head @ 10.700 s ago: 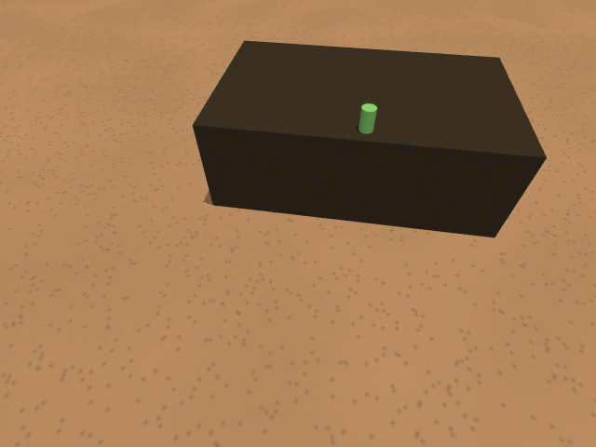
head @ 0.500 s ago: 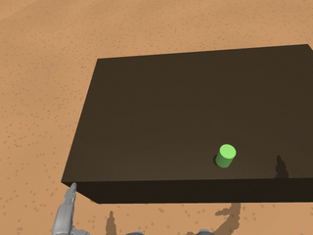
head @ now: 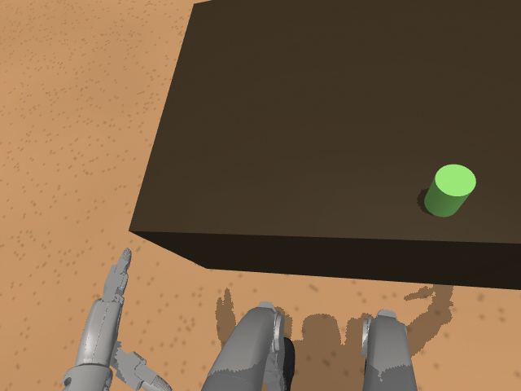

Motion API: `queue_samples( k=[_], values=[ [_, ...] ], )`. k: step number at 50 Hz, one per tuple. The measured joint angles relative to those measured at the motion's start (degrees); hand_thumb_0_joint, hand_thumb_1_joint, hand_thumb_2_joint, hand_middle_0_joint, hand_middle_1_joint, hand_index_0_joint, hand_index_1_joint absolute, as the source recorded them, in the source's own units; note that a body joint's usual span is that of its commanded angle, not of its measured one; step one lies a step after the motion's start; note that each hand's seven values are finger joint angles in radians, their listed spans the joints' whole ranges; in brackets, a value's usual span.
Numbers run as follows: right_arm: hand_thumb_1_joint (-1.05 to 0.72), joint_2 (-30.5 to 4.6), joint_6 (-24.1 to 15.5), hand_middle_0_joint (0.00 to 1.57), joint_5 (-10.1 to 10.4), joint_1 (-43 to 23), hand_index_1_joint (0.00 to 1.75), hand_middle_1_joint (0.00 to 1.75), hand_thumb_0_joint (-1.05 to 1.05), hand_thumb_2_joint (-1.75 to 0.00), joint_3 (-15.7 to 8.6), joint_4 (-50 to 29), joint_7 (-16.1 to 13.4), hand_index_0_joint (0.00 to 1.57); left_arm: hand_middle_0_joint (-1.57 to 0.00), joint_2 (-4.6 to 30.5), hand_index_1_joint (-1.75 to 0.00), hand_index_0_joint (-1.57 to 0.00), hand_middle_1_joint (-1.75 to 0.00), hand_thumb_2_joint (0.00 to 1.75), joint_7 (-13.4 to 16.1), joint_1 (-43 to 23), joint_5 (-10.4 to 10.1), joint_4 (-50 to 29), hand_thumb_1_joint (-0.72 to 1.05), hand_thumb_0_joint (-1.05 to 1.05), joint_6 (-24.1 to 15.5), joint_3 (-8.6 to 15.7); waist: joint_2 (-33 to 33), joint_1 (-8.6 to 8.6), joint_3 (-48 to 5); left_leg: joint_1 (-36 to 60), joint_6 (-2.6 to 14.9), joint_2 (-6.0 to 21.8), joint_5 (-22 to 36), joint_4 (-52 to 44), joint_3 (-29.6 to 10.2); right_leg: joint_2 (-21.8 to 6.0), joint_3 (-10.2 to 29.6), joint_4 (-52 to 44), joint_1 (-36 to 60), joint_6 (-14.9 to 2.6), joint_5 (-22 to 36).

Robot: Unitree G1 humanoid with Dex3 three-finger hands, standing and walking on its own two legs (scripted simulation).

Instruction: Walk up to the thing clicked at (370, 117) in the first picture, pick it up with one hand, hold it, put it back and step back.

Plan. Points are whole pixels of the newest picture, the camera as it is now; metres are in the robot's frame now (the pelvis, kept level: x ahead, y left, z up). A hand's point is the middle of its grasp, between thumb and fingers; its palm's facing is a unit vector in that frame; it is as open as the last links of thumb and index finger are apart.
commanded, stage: close in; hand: right
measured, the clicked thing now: (447, 192) +0.45 -0.22 -0.13
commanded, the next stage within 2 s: rest palm in 0.70 s
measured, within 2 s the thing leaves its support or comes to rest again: neither
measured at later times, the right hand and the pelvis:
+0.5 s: hand (473, 204) +0.42 -0.26 -0.12, palm faces +0.16 +0.99 +0.04, open 17.8 cm; pelvis -0.01 +0.00 -0.07, yaw +2 degrees
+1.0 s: hand (441, 201) +0.43 -0.21 -0.12, palm faces +0.17 +0.98 +0.02, open 17.7 cm; pelvis -0.01 +0.01 -0.06, yaw +1 degrees
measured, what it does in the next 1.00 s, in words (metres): lowers itself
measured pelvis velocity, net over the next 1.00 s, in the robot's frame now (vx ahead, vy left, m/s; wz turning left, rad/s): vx -0.01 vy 0.01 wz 0.02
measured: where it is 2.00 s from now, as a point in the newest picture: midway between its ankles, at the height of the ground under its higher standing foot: outside the picture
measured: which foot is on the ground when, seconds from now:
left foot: down 0.00-1.00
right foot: down 0.00-1.00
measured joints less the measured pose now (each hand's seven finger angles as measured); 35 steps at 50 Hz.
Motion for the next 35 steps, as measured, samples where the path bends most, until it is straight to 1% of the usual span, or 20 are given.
queue_samples(
  k=[4,8,10,13,15,16,18,22,25,29,35],
  values=[
    [0.61,-1.4,-0.3,0.04,-1.1,-2.4,0.05,0.05,-0.01,-0.04,0.5,0.4,-1.4,0.05,-0.06,1.4,-0.05,-0.05,-0.05,0.05,-0.8,-0.5,0.7,-3.5,-0.54,-0.01,0.8,1.5,-0.9,1.62,-0.2,-6.3,-0.06,-0.3,-1.0,5.3,0.4,-0.2,0.9,5.8,-6.7,-0.03,-1.1],
    [0.61,-1.7,-0.2,0.04,-1.9,-4.8,0.05,0.05,-0.01,-0.05,1.2,2.9,-2.9,0.05,-0.06,2.5,-0.05,-0.06,-0.05,0.05,-1.8,0.0,0.2,-9.5,-0.54,-0.01,0.7,2.9,-1.6,3.2,-0.2,-11.1,-0.1,-0.5,-1.5,9.2,0.6,-0.3,1.4,9.9,-11.6,-0.2,-1.8],
    [0.61,-1.2,0.3,0.04,-2.4,-4.4,0.05,0.05,-0.01,-0.05,0.6,3.1,-3.9,0.05,-0.06,2.6,-0.05,-0.06,-0.05,0.05,-2.7,1.2,-0.1,-12.2,-0.54,-0.01,0.7,3.3,-1.9,4.02,-0.4,-13.3,-0.11,-0.6,-1.8,10.9,0.5,-0.3,1.5,11.6,-13.8,-0.24,-2.1],
    [0.6,1.1,0.6,0.04,-2.9,-2.9,0.05,0.05,-0.01,-0.04,-0.5,-0.3,-6.2,0.05,-0.07,2.3,-0.05,-0.06,-0.05,0.04,-3.9,4.1,-0.2,-15.9,-0.53,-0.01,1.3,3.5,-1.7,4.71,-1.0,-15.9,-0.07,-0.6,-2.5,13.3,0.4,-0.4,1.6,13.8,-16.2,-0.17,-2.8],
    [0.6,3.1,0.1,0.04,-3.2,-1.9,0.05,0.05,-0.01,-0.04,-0.9,-4.3,-8.2,0.05,-0.07,2.0,-0.05,-0.07,-0.05,0.04,-4.4,5.7,-0.1,-17.7,-0.53,-0.01,1.9,3.7,-1.4,4.73,-1.5,-16.9,-0.03,-0.6,-3.1,14.7,0.4,-0.4,1.7,15.1,-17.2,-0.06,-3.3],
    [0.6,3.7,0.1,0.04,-3.5,-1.7,0.05,0.05,-0.01,-0.04,-0.6,-5.6,-9.2,0.05,-0.07,2.0,-0.05,-0.07,-0.05,0.04,-4.6,6.0,0.0,-18.3,-0.54,-0.01,2.3,3.9,-1.3,4.75,-1.7,-17.2,-0.01,-0.6,-3.3,15.2,0.5,-0.4,1.8,15.6,-17.5,0.01,-3.5],
    [0.6,4.5,0.5,0.04,-4.1,-1.6,0.05,0.05,-0.01,-0.04,1.1,-7.2,-10.9,0.05,-0.07,2.4,-0.05,-0.07,-0.05,0.05,-4.8,5.8,0.1,-19.0,-0.54,-0.01,2.9,4.5,-1.3,4.8,-2.0,-17.3,0.02,-0.6,-3.6,15.8,0.8,-0.3,2.2,16.3,-17.7,0.11,-3.8],
    [0.6,7.0,2.8,0.03,-6.2,-0.9,0.05,0.05,-0.01,-0.04,4.4,-10.3,-13.3,0.04,-0.07,3.1,-0.05,-0.07,-0.05,0.05,-4.8,5.5,-0.7,-19.8,-0.54,-0.01,4.1,6.9,-2.0,4.6,-2.9,-16.7,0.06,-0.4,-3.9,15.4,1.1,0.0,2.5,16.0,-17.4,0.14,-3.9],
    [0.61,9.4,3.3,0.03,-6.6,-0.2,0.05,0.05,-0.01,-0.04,6.4,-11.7,-14.6,0.04,-0.07,2.6,-0.05,-0.07,-0.05,0.05,-5.0,6.3,-1.1,-19.7,-0.54,-0.01,4.8,8.1,-2.8,4.0,-3.4,-16.0,0.17,-0.2,-3.9,14.6,0.8,0.1,2.1,15.1,-16.7,0.03,-3.9],
    [0.61,11.7,3.0,0.03,-6.8,0.4,0.05,0.05,-0.01,-0.04,7.1,-12.4,-16.9,0.04,-0.06,1.7,-0.05,-0.06,-0.05,0.05,-5.4,6.7,-0.9,-20.3,-0.54,-0.01,6.4,8.2,-3.9,3.34,-3.2,-15.4,-0.18,-0.2,-4.3,14.6,0.1,0.0,1.3,14.8,-15.7,-0.23,-4.3],
    [0.61,13.3,2.2,0.03,-7.5,-0.1,0.05,0.05,-0.01,-0.05,7.1,-11.0,-19.5,0.04,-0.07,2.0,-0.05,-0.06,-0.05,0.06,-5.9,7.3,-1.0,-25.6,-0.55,-0.01,7.7,7.8,-4.1,3.26,-2.5,-14.9,-0.29,-0.2,-4.4,14.7,-0.7,-0.1,0.5,14.2,-14.5,-0.22,-4.3]
  ],
)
